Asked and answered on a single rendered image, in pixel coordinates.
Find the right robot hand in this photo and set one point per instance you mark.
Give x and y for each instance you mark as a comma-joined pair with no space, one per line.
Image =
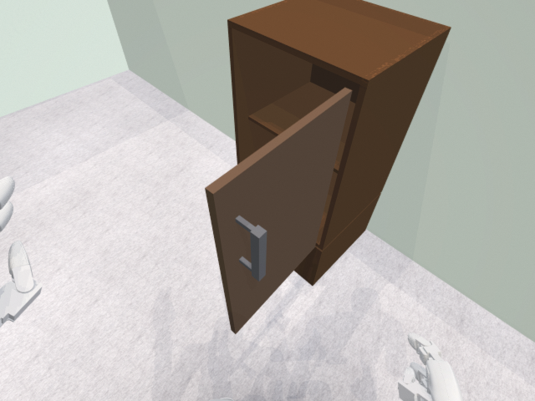
437,381

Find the left robot hand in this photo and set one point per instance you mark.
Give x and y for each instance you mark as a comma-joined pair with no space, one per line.
15,296

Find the cupboard door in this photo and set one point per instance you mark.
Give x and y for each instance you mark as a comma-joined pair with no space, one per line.
282,187

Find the handle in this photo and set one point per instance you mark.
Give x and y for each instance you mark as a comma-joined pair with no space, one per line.
258,237

